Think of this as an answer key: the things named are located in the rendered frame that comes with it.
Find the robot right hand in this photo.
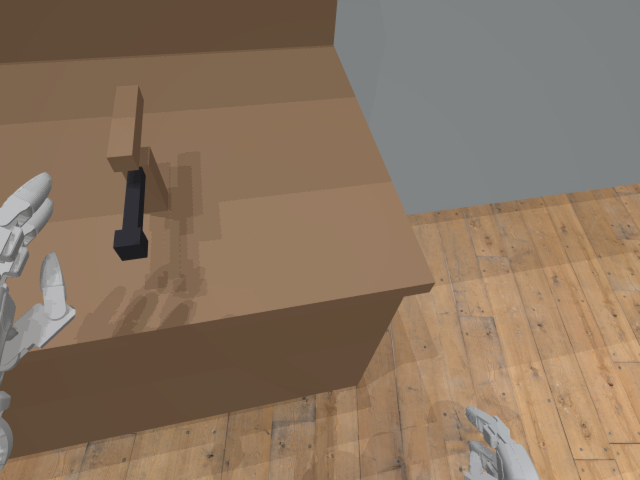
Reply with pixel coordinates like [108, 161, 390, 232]
[464, 406, 541, 480]

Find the counter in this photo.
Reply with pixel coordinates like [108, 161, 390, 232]
[0, 0, 436, 459]

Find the tap lever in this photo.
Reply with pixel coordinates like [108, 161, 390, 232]
[113, 167, 148, 261]

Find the robot left hand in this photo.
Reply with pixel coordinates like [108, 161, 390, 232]
[0, 172, 75, 386]

